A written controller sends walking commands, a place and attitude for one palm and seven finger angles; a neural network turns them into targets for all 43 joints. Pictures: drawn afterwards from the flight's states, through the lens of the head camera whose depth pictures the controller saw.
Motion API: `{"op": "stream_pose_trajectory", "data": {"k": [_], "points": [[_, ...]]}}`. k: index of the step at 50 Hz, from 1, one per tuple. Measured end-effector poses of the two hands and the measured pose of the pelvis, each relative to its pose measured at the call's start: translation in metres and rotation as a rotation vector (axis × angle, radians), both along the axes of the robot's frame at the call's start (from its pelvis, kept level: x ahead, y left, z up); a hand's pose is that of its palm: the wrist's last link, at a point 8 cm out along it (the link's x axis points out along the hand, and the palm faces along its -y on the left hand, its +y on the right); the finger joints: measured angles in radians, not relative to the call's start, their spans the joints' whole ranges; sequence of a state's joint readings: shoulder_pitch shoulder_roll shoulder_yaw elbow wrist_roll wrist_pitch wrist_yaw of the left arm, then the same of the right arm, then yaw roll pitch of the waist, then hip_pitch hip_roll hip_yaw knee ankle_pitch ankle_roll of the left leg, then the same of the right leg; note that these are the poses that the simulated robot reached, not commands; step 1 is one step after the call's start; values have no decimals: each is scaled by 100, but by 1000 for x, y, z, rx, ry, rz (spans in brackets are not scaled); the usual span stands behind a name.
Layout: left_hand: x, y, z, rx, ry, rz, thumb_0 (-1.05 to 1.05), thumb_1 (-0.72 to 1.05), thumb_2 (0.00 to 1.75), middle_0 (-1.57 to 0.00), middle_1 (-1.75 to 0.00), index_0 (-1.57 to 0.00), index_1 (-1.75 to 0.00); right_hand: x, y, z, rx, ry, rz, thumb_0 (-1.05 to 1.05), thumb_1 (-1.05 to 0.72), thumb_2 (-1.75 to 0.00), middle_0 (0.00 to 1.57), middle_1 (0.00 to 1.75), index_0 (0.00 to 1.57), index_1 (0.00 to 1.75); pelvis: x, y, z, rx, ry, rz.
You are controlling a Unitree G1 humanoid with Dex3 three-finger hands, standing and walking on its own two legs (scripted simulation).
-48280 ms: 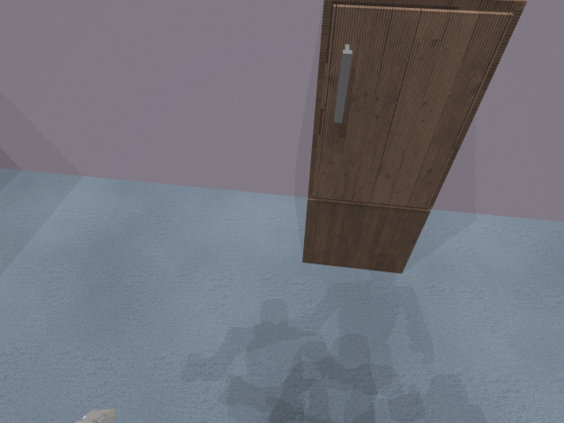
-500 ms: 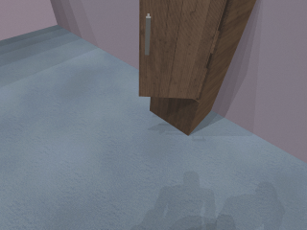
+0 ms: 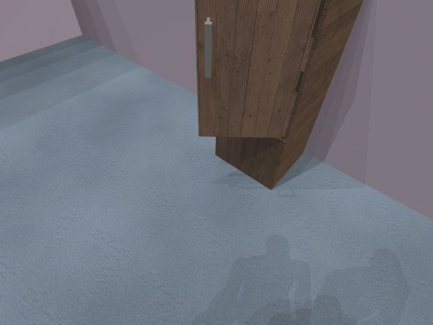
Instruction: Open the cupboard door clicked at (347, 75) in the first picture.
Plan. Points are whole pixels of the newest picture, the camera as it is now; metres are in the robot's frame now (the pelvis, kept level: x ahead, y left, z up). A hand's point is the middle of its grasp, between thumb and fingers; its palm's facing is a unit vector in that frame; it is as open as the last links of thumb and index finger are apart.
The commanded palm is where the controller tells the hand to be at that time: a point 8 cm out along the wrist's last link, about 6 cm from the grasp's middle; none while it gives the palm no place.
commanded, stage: come to a stop and stand still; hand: left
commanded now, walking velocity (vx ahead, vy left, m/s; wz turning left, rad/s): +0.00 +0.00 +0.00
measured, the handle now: (208, 48) +0.92 +0.09 +0.08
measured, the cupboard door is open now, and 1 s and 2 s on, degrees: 40 40 40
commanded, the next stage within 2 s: look again from close up in 0.96 s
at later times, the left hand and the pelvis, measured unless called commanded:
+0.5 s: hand out of the picture -0.01 +0.22 -0.16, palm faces +0.06 -0.94 -0.34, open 16.4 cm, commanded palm none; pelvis -0.02 -0.02 -0.01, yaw +2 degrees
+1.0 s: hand out of the picture +0.01 +0.21 -0.15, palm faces +0.03 -0.94 -0.33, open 16.2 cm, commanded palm none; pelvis -0.05 -0.04 +0.00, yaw +3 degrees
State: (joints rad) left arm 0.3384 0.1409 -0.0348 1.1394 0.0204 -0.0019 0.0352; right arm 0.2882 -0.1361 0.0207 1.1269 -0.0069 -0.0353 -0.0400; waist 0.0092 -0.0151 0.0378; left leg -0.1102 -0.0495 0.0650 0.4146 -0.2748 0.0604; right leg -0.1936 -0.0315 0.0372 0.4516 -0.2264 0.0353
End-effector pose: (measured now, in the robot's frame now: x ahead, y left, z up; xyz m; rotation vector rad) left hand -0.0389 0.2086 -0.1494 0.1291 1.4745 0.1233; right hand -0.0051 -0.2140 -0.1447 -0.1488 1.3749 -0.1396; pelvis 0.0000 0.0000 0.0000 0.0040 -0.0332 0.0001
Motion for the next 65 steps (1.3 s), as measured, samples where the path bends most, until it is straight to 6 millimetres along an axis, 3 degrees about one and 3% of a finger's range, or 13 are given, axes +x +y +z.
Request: {"op": "stream_pose_trajectory", "data": {"k": [13, 19, 24, 32, 40, 49, 54, 59, 65], "points": [[3, 0, 0, 3, 1, -38, -4, -50, 30, -15, -30, -15, -30, 6, -11, 2, -4, -11, 12, 0, -91, -90, 20, 30, 20, 30, 0, -7, -1, 4, 1, 10], [4, 26, 7, 96, -58, -17, -7, -52, 29, -15, -30, -16, -30, 27, -46, 2, -64, -113, 28, 0, -90, -89, 20, 30, 20, 30, -6, -15, -6, -3, -7, 35], [19, 49, 20, 182, -170, 12, -5, -51, 29, -15, -30, -16, -30, 54, -79, 10, -115, -208, 59, 0, -90, -89, 20, 30, 20, 30, -15, -22, -7, -2, -27, 41], [54, 57, 43, 230, -337, -20, -1, -49, 30, -15, -30, -15, -30, 76, -109, 31, -149, -319, 117, 0, -91, -90, 20, 30, 20, 30, -34, -33, -3, 3, -38, 46], [64, 47, 46, 209, -377, -55, 0, -48, 30, -15, -30, -16, -30, 50, -118, 31, -146, -270, 131, 0, -90, -90, 20, 30, 20, 30, -46, -40, -1, 4, -29, 50], [42, 41, 33, 178, -286, -42, 0, -49, 30, -16, -30, -16, -30, -7, -112, 17, -123, -93, 96, 0, -90, -89, 20, 30, 20, 30, -47, -39, -1, 1, -13, 52], [30, 46, 29, 181, -225, -33, 0, -49, 30, -16, -30, -16, -30, -27, -103, 14, -108, -18, 78, 0, -90, -89, 20, 30, 20, 30, -44, -37, 0, -2, -7, 53], [22, 50, 27, 179, -183, -26, 0, -50, 30, -16, -30, -16, -30, -28, -93, 12, -97, 5, 72, 0, -90, -89, 20, 30, 20, 30, -40, -32, 1, -4, -5, 52], [22, 54, 26, 179, -169, -22, 0, -50, 30, -15, -30, -16, -30, -5, -82, 13, -90, -35, 82, 0, -90, -89, 20, 30, 20, 30, -35, -26, 2, -5, -9, 50]]}}
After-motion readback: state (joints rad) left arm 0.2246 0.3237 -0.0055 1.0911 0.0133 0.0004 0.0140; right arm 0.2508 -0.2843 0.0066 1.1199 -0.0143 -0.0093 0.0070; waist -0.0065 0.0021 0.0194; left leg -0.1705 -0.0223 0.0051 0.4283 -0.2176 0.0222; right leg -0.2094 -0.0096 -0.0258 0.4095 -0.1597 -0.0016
